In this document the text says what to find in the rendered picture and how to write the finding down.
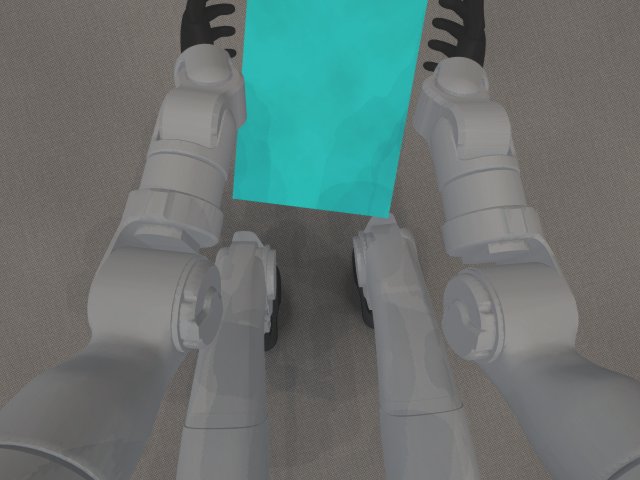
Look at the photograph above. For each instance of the robot left forearm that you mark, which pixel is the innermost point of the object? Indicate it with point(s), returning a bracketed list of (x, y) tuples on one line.
[(177, 206)]

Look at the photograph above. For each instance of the right robot upper arm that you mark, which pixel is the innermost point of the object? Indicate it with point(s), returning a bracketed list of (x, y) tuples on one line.
[(518, 323)]

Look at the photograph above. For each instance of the robot right hand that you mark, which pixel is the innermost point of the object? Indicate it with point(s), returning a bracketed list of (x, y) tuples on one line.
[(471, 37)]

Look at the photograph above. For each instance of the right robot foot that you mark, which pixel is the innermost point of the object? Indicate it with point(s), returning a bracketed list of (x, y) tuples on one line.
[(366, 313)]

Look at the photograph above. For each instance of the robot right forearm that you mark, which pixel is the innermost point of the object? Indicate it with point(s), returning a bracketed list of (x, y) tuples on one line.
[(477, 172)]

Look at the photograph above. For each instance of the left robot upper arm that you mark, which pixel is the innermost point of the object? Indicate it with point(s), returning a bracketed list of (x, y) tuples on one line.
[(90, 417)]

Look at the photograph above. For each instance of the carton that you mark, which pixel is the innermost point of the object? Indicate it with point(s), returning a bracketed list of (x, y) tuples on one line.
[(327, 86)]

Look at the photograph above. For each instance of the robot left thigh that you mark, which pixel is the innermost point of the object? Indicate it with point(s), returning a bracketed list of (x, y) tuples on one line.
[(226, 432)]

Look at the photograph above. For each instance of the robot left hand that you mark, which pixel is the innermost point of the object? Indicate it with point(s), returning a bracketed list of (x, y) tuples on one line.
[(195, 26)]

